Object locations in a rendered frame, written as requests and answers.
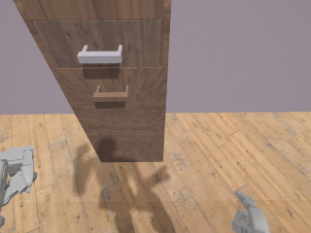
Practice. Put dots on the left robot hand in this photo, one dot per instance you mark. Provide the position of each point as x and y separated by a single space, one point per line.
18 162

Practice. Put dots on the handle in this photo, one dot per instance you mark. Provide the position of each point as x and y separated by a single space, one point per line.
111 56
110 96

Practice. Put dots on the right robot hand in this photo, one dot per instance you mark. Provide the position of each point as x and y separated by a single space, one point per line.
254 221

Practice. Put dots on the drawer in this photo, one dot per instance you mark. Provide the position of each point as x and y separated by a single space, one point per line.
140 38

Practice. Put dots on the cabinet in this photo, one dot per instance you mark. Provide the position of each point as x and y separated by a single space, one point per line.
119 131

